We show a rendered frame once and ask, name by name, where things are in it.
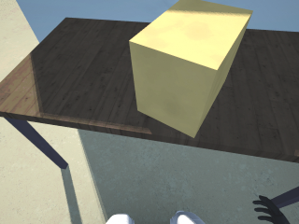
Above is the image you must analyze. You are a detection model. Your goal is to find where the robot right thigh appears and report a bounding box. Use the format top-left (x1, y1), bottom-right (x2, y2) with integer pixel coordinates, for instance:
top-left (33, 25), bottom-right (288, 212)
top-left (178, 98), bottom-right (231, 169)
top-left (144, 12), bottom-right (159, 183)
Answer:
top-left (170, 211), bottom-right (205, 224)

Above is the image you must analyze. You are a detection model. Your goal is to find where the robot left thigh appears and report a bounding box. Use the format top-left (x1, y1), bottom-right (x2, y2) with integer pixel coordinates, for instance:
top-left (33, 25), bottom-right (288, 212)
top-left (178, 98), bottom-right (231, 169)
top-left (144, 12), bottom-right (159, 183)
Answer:
top-left (106, 213), bottom-right (135, 224)

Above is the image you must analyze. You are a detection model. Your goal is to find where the table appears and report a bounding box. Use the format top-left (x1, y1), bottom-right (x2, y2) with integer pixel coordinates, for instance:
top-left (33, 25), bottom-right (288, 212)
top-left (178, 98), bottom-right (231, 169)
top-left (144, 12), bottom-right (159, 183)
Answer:
top-left (0, 17), bottom-right (299, 208)

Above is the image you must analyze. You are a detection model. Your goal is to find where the carton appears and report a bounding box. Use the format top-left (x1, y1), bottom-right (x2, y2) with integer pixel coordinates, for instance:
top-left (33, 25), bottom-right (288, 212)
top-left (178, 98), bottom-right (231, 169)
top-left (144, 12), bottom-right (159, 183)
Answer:
top-left (129, 0), bottom-right (253, 138)

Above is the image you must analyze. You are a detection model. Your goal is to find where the robot thigh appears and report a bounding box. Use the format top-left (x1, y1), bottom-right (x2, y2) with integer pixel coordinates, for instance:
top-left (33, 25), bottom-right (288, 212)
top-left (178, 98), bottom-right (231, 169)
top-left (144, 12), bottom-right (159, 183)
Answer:
top-left (106, 213), bottom-right (135, 224)
top-left (170, 211), bottom-right (205, 224)

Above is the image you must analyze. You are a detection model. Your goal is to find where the right robot hand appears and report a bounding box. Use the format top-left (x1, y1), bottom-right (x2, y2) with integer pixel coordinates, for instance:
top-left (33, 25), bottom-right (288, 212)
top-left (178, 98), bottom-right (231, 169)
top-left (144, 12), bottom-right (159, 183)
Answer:
top-left (253, 195), bottom-right (290, 224)

